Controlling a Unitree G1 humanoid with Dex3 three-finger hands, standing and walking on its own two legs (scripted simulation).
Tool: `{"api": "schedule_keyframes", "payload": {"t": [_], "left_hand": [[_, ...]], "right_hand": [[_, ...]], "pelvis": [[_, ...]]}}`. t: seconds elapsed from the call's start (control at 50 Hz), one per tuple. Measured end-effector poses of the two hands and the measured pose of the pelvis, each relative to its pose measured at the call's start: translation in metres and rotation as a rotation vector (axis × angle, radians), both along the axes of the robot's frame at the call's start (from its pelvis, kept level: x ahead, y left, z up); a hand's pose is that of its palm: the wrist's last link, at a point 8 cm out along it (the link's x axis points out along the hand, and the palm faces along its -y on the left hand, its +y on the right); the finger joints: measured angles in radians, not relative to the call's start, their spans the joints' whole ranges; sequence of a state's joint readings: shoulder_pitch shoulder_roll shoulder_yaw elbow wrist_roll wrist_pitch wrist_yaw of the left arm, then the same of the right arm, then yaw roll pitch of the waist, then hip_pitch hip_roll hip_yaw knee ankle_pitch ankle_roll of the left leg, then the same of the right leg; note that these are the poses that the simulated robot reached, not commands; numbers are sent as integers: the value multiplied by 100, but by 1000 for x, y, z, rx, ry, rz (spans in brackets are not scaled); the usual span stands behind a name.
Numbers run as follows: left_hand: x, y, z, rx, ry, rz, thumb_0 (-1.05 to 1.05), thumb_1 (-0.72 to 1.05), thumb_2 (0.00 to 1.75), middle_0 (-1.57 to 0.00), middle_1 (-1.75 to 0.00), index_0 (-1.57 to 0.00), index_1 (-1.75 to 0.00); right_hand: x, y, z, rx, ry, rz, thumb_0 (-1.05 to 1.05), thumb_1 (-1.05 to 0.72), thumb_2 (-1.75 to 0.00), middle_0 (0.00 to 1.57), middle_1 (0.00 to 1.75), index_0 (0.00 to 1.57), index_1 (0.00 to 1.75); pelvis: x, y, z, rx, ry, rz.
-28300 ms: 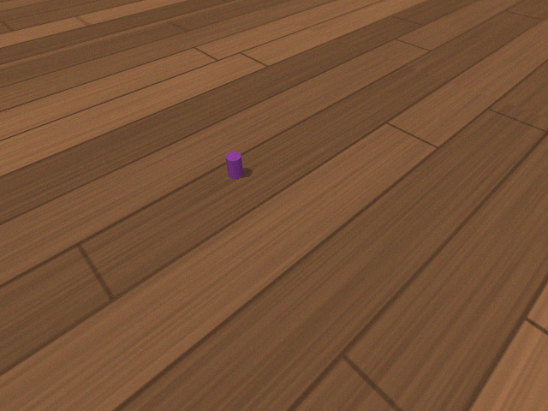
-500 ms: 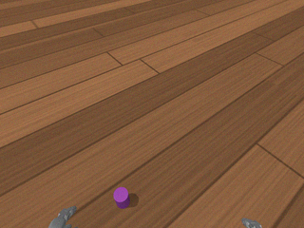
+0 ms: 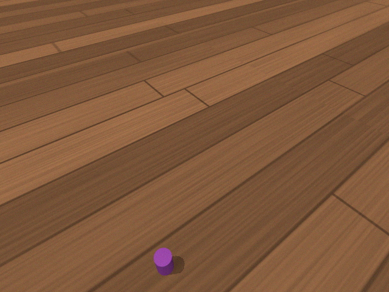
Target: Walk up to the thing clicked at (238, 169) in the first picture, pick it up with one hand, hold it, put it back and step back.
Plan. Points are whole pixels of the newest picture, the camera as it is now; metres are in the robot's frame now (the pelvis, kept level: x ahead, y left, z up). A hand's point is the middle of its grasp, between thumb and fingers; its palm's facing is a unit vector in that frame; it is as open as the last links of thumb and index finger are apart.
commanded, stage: stand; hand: left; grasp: from the side
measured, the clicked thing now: (164, 261) +0.43 +0.18 -0.71
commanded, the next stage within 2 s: step back in 1.44 s
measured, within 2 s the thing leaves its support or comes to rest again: neither
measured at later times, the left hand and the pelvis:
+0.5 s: hand out of the picture +0.04 +0.24 -0.16, palm faces -0.02 -0.94 -0.34, open 7.4 cm; pelvis +0.00 -0.01 +0.00, yaw +0 degrees
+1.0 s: hand out of the picture +0.08 +0.23 -0.15, palm faces -0.02 -0.94 -0.35, open 7.4 cm; pelvis +0.01 -0.02 +0.01, yaw +0 degrees
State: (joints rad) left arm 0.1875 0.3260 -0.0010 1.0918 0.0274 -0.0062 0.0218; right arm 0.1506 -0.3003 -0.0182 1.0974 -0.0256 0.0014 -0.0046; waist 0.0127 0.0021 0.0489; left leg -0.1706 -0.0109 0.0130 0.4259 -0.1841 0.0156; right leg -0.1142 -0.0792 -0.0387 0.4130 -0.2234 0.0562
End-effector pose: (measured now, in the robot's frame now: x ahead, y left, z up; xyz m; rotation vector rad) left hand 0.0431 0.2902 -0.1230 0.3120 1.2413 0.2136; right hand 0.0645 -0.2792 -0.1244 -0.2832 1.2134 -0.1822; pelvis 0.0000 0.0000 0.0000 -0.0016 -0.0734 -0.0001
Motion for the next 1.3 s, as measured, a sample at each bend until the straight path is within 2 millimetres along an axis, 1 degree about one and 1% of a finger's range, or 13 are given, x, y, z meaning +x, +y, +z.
{"api": "schedule_keyframes", "payload": {"t": [0.14, 0.28, 0.38, 0.5, 0.82, 1.1, 1.3], "left_hand": [[-9, 0, 2, 5, 17, 8, 0, 91, 90, -20, -30, -20, -30], [-15, -3, 2, 6, 38, 13, 0, 91, 90, -20, -30, -20, -30], [-13, -7, 2, 2, 39, 12, 0, 91, 90, -20, -30, -20, -30], [-5, -11, 2, -5, 30, 5, 0, 91, 90, -20, -30, -20, -30], [20, -15, 7, -2, 8, -6, 0, 91, 90, -20, -30, -20, -30], [35, -20, 9, 0, -8, -7, 0, 91, 90, -20, -30, -20, -30], [41, -24, 9, -5, -17, -10, 0, 91, 90, -20, -30, -20, -30]], "right_hand": [[-6, -7, 0, -1, 16, -7, 0, -90, -90, 20, 30, 20, 30], [-15, -16, 1, -10, 43, -18, 0, -90, -90, 20, 30, 20, 30], [-19, -21, 1, -16, 55, -24, 0, -90, -90, 20, 30, 20, 30], [-20, -24, 2, -17, 61, -26, 0, -90, -90, 20, 30, 20, 30], [-6, -29, 3, -13, 48, -25, 0, -90, -90, 20, 30, 20, 30], [10, -36, 5, -17, 33, -21, 0, -90, -90, 20, 30, 20, 30], [15, -41, 7, -23, 27, -21, 0, -90, -90, 20, 30, 20, 30]], "pelvis": [[-5, -3, 2, -1, -1, 4], [-7, -7, 2, -2, 3, 4], [-6, -9, 3, -2, 2, 4], [-5, -12, 3, -1, 5, 2], [4, -17, 5, 3, 17, -5], [13, -22, 6, 3, 20, -8], [17, -26, 6, 3, 21, -9]]}}
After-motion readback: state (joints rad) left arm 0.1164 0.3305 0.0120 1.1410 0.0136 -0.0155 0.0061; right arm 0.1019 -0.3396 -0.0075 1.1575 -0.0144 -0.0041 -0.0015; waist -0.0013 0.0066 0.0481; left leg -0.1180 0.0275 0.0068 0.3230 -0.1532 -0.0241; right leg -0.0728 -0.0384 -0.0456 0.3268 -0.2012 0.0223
